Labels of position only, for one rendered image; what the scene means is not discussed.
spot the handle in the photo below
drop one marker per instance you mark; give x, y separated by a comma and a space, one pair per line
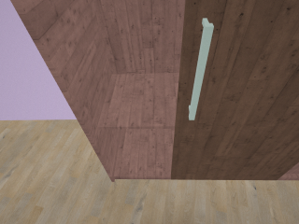
201, 66

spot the wardrobe door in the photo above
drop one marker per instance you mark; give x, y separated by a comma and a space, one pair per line
294, 170
246, 125

